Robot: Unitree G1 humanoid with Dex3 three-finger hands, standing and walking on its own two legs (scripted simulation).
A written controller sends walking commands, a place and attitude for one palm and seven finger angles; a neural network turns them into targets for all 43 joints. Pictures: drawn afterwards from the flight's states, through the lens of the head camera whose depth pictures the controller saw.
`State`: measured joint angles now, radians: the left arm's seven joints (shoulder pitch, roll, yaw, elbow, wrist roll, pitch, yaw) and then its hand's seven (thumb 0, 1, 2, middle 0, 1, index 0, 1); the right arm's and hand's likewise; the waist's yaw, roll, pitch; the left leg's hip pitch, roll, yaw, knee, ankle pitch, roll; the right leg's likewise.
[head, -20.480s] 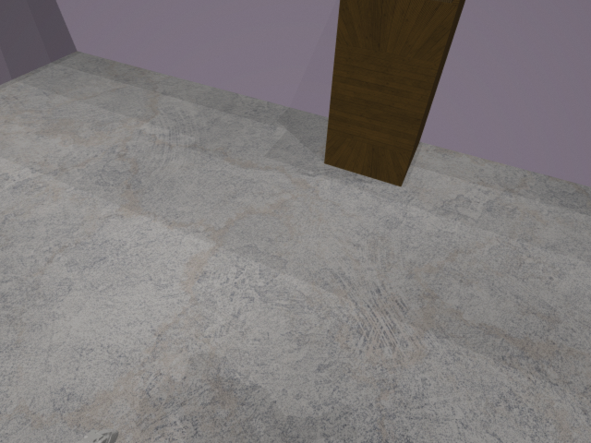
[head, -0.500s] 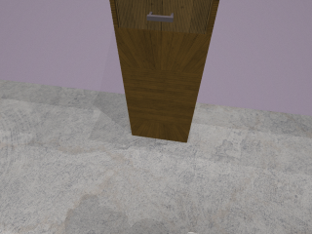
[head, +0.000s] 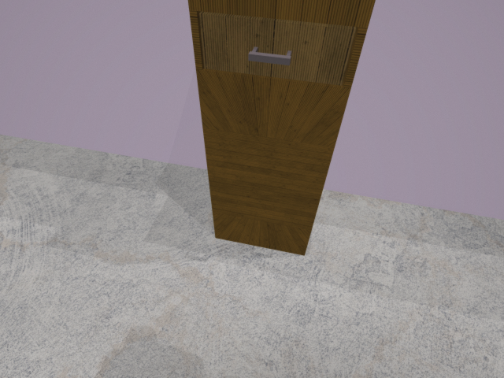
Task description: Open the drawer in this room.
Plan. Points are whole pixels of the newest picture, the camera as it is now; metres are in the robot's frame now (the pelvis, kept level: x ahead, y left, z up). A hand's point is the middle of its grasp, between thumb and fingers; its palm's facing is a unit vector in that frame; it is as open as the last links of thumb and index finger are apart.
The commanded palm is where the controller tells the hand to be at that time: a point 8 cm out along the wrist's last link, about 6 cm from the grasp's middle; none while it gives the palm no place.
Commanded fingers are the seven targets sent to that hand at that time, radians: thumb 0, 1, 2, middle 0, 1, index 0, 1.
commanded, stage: stand and wait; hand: left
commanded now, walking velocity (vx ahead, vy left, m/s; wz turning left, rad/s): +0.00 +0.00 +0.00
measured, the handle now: (270, 55) +0.82 +0.01 +0.15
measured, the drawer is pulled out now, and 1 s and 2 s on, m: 0.00 0.00 0.00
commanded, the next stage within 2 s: look at it before walking up in 0.28 s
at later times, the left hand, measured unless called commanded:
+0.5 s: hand out of the picture -0.01 +0.15 -0.18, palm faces +0.04 -0.99 -0.14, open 7.4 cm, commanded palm none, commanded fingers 0.00 0.90 0.90 -0.20 -0.30 -0.20 -0.30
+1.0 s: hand out of the picture +0.00 +0.17 -0.18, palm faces +0.04 -0.99 -0.16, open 7.4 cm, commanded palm none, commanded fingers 0.00 0.90 0.90 -0.20 -0.30 -0.20 -0.30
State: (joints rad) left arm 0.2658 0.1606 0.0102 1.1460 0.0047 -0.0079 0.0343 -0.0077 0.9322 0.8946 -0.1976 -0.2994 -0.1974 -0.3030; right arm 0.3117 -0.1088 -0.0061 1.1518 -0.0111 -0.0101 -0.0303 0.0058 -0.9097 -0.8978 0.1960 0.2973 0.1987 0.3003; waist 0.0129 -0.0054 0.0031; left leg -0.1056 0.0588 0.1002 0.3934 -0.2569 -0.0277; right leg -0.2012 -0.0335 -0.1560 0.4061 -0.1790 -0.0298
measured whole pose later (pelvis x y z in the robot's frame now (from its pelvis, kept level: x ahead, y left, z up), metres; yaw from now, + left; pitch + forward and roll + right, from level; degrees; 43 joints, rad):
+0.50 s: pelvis +0.01 +0.01 +0.00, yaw -1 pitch -1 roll +0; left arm 0.32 0.09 -0.01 1.16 0.01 -0.02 0.04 0.00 0.91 0.89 -0.20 -0.30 -0.20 -0.30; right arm 0.32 -0.08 0.00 1.16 -0.01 -0.02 -0.04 0.00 -0.91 -0.90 0.20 0.30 0.20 0.30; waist 0.01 -0.01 0.02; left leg -0.08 0.04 0.12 0.38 -0.28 -0.01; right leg -0.20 -0.05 -0.14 0.42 -0.20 -0.01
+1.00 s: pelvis +0.02 +0.02 +0.00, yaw +0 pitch -1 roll +0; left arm 0.31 0.11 -0.01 1.15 0.01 -0.02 0.04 0.00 0.91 0.89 -0.20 -0.30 -0.20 -0.30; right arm 0.33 -0.10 0.00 1.16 -0.01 -0.02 -0.04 0.00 -0.91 -0.90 0.20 0.30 0.20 0.30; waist 0.01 -0.01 0.03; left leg -0.07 0.04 0.12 0.38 -0.29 0.00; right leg -0.18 -0.05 -0.14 0.42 -0.21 0.00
